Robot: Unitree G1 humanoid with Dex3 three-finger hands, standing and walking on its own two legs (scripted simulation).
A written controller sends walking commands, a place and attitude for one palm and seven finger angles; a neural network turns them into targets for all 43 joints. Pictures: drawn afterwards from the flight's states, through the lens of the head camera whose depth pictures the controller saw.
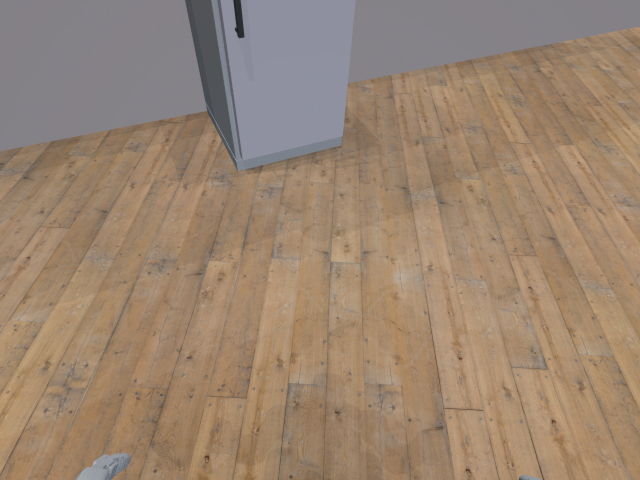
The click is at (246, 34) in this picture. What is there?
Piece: fridge door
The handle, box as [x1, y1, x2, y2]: [233, 0, 244, 37]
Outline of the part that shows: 233,0 236,19 235,30 239,37 244,37 240,0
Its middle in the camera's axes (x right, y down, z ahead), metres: -0.29 -0.88 +1.26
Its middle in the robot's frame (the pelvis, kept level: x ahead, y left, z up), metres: +1.54 +0.37 +0.11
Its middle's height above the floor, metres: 0.88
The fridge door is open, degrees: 0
